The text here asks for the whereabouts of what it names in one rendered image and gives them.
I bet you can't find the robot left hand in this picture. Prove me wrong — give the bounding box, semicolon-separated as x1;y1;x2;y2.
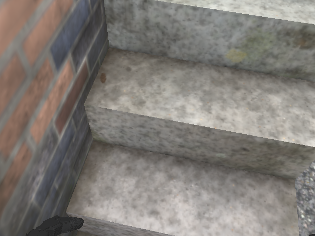
26;215;84;236

